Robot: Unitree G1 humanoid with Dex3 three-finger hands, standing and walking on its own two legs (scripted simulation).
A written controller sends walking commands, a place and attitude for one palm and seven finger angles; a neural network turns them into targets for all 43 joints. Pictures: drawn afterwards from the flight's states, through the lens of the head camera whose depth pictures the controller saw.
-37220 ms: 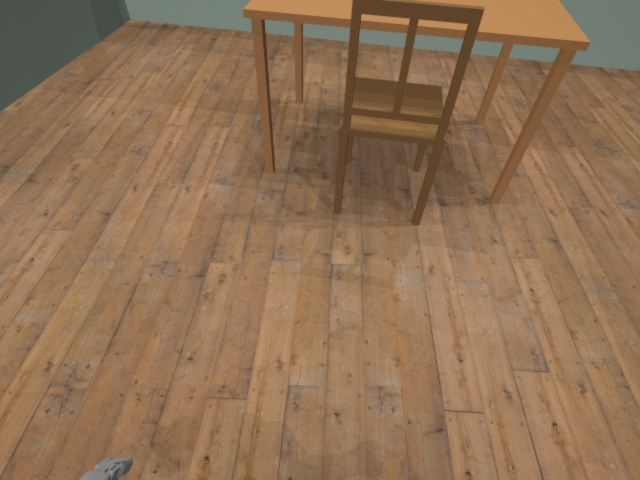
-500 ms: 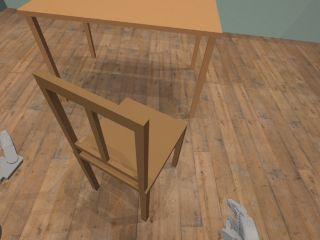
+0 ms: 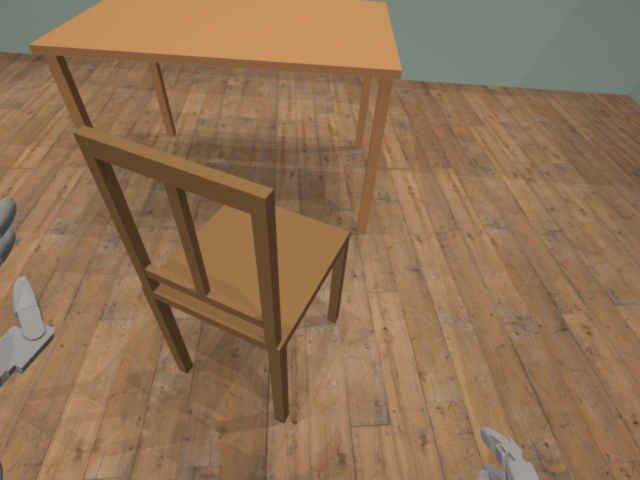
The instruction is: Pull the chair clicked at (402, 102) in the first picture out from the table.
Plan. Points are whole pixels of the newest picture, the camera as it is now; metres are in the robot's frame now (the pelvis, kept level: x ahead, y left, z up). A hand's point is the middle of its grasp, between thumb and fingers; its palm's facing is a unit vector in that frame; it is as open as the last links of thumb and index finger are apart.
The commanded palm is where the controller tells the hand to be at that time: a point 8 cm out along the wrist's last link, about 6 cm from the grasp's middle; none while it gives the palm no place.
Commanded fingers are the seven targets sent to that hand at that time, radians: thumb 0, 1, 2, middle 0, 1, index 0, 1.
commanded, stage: stop stepping back and stand still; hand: left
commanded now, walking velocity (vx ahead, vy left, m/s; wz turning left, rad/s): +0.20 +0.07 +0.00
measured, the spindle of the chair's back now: (190, 243) +0.54 +0.29 -0.07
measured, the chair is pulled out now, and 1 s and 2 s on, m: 0.57 0.57 0.57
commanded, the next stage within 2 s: let the arm hang, fingers relaxed in 0.80 s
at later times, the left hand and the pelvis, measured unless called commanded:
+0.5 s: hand out of the picture +0.13 +0.28 +0.17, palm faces +0.48 -0.81 -0.33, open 7.4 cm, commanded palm +0.08 +0.31 +0.19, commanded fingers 0.00 0.90 0.90 -0.20 -0.30 -0.20 -0.30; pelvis -0.06 +0.01 +0.01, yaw +0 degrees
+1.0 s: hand (78, 404) +0.18 +0.29 +0.04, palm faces +0.25 -0.89 -0.39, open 7.4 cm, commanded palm none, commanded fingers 0.00 0.90 0.90 -0.20 -0.30 -0.20 -0.30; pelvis -0.04 +0.04 +0.00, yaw +1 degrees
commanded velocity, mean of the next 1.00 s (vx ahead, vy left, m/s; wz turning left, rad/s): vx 0.09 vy -0.03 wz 0.00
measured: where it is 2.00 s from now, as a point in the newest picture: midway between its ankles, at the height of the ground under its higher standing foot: outside the picture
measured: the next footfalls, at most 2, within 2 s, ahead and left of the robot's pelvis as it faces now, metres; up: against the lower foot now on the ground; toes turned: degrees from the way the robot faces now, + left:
left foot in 0.16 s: +0.02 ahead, +0.13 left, +0.00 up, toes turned +2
right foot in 0.34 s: +0.01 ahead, -0.09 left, +0.00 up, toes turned +1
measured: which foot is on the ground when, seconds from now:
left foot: up 0.00-0.14, down 0.16-1.00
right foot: down 0.00-0.16, up 0.18-0.32, down 0.34-1.00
